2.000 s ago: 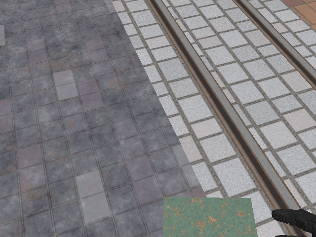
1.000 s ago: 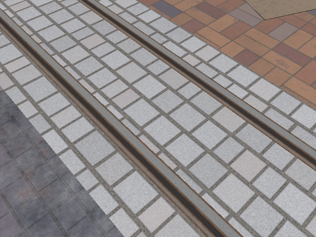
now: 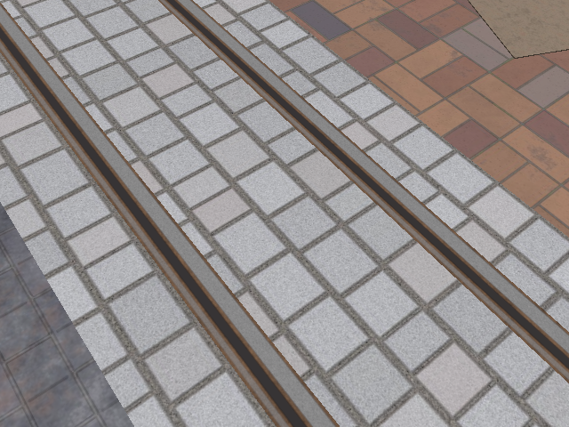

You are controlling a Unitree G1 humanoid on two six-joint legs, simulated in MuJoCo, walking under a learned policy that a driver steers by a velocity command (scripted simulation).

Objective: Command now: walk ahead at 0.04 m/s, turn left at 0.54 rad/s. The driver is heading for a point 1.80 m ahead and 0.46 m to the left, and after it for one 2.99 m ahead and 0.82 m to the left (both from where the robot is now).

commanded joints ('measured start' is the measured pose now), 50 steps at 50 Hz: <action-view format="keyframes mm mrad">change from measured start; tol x32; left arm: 1 41 97 28 -58 7 5 10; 50 -3 107 19 -45 -19 32 -6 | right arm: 1 -28 -144 -42 -80 -7 5 -19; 50 -32 -110 -6 9 -37 -5 -28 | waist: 1 30 108 -175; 13 28 186 -186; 16 -6 -300 -127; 34 -8 -147 -154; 37 -49 310 -214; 50 -20 161 -87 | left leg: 1 166 222 -295 -192 242 182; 13 124 159 -452 -119 -40 103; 16 -204 -89 -126 363 -476 -56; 20 -229 -5 -119 720 -291 -140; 32 31 69 75 161 -233 -121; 37 431 462 -511 -141 564 290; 50 237 287 -166 -191 114 165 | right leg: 1 -62 -16 47 -79 92 20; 13 187 36 46 -675 277 -12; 16 284 -392 518 -905 445 -286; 33 369 -315 13 -738 697 -223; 38 -218 -48 26 48 -127 30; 50 114 -70 -13 -432 130 31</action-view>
